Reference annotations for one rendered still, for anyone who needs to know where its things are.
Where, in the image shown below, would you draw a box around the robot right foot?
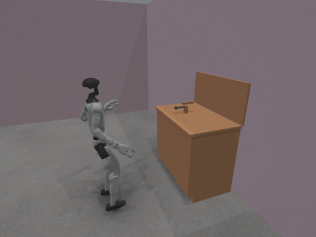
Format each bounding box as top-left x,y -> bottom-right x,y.
106,200 -> 126,211

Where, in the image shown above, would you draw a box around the left robot upper arm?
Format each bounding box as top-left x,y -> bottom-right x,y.
80,98 -> 88,121

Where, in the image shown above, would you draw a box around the robot right forearm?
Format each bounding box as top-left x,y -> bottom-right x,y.
94,128 -> 120,149

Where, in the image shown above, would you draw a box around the counter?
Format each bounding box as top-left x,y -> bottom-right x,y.
155,71 -> 251,203

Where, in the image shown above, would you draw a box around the right robot shin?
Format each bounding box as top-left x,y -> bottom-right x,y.
109,175 -> 121,206

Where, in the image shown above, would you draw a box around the right robot hand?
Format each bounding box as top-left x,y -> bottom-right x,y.
118,144 -> 135,158

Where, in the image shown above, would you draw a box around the left robot hand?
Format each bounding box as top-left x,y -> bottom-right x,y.
104,100 -> 119,111

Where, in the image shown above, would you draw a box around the right robot upper arm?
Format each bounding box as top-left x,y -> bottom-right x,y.
91,103 -> 102,135

